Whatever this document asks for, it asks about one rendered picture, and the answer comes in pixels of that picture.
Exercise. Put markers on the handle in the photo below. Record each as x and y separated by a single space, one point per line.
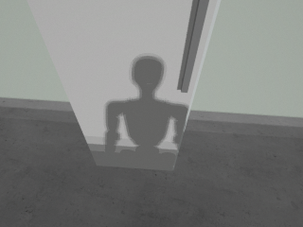
195 38

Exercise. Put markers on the fridge door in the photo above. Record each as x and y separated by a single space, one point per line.
121 64

